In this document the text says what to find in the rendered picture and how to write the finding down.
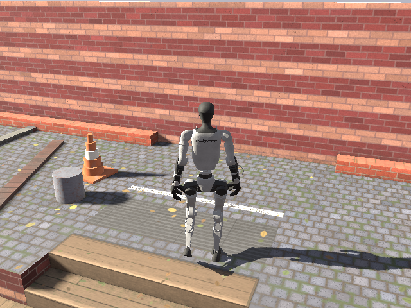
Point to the robot right upper arm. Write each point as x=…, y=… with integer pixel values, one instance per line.
x=229, y=147

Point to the robot left hand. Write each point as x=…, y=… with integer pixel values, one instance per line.
x=175, y=191

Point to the robot right foot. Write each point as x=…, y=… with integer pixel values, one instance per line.
x=216, y=256

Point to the robot right hand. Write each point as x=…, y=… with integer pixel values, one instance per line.
x=231, y=186

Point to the robot left forearm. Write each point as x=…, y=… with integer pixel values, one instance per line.
x=177, y=173

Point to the robot left upper arm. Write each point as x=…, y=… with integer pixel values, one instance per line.
x=183, y=146

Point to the robot right forearm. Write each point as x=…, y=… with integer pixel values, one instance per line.
x=234, y=172

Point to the robot right thigh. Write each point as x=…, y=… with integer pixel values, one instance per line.
x=220, y=193

